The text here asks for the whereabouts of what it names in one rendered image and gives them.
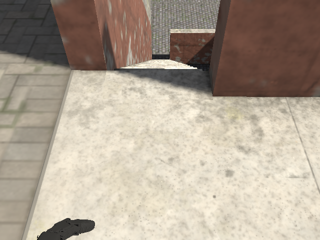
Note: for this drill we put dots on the robot left hand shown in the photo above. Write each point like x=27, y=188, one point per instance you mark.
x=66, y=228

